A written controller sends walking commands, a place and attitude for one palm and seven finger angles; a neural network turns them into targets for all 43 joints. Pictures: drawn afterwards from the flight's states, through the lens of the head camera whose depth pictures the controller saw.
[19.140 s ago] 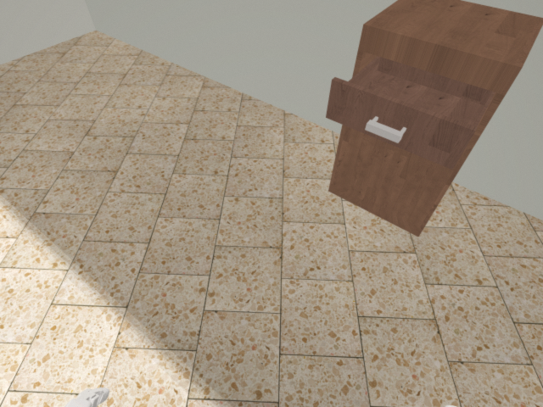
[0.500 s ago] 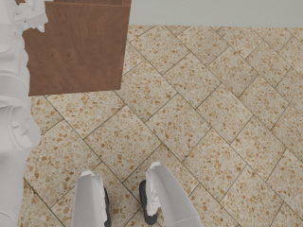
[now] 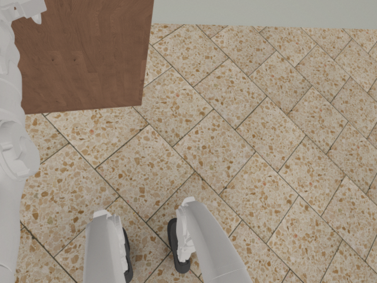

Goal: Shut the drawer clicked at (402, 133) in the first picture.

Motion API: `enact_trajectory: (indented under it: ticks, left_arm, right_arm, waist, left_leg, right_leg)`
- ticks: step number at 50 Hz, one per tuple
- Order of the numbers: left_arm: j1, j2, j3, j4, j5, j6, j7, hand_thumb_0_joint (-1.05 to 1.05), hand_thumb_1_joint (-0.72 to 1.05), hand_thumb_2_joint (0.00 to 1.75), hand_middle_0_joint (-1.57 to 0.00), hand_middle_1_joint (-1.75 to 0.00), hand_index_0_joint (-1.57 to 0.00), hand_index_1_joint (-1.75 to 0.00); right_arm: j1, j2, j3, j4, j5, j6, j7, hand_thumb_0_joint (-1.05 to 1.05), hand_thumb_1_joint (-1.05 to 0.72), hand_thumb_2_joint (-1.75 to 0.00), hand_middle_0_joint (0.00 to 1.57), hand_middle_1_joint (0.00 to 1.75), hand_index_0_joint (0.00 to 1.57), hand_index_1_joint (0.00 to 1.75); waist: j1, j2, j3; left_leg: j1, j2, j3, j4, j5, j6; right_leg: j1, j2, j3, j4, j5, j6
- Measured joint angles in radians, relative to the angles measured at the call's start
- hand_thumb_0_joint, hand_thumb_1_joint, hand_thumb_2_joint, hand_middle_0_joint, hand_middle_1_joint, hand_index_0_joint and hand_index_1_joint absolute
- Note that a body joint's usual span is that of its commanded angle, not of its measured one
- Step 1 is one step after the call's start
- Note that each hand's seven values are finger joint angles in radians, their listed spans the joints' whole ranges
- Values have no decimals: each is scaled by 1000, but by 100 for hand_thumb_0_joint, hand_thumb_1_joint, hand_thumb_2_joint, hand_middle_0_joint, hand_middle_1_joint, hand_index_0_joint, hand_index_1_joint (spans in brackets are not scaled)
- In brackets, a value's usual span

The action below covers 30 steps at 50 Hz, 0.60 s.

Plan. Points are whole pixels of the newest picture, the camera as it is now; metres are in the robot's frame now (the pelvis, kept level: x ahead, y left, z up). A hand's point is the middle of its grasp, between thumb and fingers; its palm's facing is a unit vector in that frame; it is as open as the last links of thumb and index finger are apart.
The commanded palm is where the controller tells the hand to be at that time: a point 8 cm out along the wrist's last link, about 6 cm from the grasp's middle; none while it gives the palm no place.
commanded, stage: pull the fist back off the drawer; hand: left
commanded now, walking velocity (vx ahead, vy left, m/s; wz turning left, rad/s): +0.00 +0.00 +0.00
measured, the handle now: out of the picture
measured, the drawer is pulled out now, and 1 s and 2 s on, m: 0.00 0.00 0.00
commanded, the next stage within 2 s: draw the hand back to the body in 0.36 s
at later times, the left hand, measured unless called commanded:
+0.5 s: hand (37, 3) +0.60 +0.18 +0.07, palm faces +0.06 -1.00 -0.03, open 3.2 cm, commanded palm +0.56 +0.20 +0.09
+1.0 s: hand out of the picture +0.43 +0.19 +0.19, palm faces +0.05 -1.00 -0.06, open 3.3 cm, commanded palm +0.39 +0.25 +0.21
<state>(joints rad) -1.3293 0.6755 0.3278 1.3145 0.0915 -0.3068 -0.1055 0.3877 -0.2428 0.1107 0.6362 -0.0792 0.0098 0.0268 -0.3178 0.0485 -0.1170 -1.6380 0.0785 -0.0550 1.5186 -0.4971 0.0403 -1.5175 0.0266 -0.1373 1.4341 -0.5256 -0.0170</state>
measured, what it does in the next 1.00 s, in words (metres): rises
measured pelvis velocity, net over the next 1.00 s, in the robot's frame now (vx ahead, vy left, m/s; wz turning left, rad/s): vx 0.08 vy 0.00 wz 0.08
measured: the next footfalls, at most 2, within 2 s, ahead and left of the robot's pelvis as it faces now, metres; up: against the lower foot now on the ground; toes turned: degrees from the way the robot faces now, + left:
none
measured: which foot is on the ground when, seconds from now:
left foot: down 0.00-1.00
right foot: down 0.00-1.00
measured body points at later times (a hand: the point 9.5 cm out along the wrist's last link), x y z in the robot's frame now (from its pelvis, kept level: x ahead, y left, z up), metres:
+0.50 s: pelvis +0.04 +0.00 +0.03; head +0.24 +0.04 +0.43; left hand +0.59 +0.23 +0.07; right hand +0.05 -0.26 -0.08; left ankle +0.08 +0.10 -0.55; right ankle +0.07 -0.12 -0.55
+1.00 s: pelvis +0.08 +0.00 +0.13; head +0.15 +0.01 +0.57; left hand +0.42 +0.24 +0.19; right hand +0.24 -0.25 +0.03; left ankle +0.08 +0.10 -0.55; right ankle +0.07 -0.12 -0.55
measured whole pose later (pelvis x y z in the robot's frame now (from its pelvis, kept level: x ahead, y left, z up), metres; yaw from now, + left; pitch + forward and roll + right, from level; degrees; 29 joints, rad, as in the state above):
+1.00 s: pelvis +0.08 +0.00 +0.13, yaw +5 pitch +15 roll -2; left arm -0.24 0.27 0.16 0.46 -0.17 -0.30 -0.16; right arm 0.24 -0.26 0.00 0.52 0.05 0.07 0.00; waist -0.06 0.03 -0.13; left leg -0.77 0.04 0.01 0.97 -0.46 0.01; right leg -0.69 0.02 -0.07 0.92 -0.49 -0.02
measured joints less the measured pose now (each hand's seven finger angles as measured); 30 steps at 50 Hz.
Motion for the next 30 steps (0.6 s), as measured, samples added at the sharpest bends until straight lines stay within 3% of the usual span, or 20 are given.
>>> enact_trajectory:
  ticks: [16,26,30]
  left_arm:
    - [219,-127,66,-165,-65,-35,13,-1,81,89,-140,-160,-140,-160]
    - [293,-188,41,-212,-96,-87,3,1,89,90,-140,-160,-140,-160]
    - [454,-239,46,-404,-136,-69,-17,1,89,90,-140,-160,-140,-160]
  right_arm:
    - [-19,6,-36,-20,19,40,24,0,-90,-90,20,30,20,30]
    - [-59,1,-69,-16,25,64,30,0,-90,-90,20,30,20,30]
    - [-65,5,-91,-40,49,91,33,0,-91,-90,20,30,20,30]
  waist:
    - [59,11,-7]
    - [97,4,-15]
    - [122,4,-16]
  left_leg:
    - [109,11,37,-51,-38,-1]
    - [179,-1,37,-89,-58,-11]
    - [260,2,53,-146,-59,-14]
  right_leg:
    - [87,11,38,-42,-28,6]
    - [156,3,38,-73,-56,0]
    - [227,7,55,-124,-52,1]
